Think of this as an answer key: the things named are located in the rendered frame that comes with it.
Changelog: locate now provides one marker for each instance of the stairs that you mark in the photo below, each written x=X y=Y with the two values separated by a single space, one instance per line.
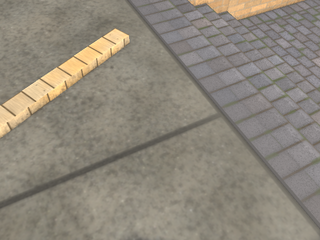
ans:
x=290 y=93

